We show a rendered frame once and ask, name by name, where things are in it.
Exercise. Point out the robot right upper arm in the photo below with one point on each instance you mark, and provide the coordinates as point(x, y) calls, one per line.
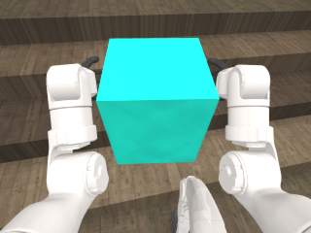
point(253, 177)

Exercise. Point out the robot right hand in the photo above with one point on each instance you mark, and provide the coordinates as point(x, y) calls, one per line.
point(221, 66)

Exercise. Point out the carton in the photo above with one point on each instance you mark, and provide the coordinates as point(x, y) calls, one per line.
point(156, 98)

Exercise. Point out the right robot forearm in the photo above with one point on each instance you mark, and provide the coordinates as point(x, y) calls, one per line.
point(246, 89)

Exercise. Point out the right robot shin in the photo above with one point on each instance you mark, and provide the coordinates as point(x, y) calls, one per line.
point(183, 213)

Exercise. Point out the right robot thigh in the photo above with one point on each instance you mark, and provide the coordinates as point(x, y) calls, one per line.
point(204, 214)

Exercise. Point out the robot left upper arm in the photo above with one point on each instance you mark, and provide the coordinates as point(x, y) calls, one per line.
point(74, 180)

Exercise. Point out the left robot forearm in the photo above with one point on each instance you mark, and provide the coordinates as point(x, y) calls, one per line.
point(70, 88)

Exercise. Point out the robot left hand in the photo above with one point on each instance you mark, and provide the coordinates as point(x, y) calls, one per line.
point(89, 61)

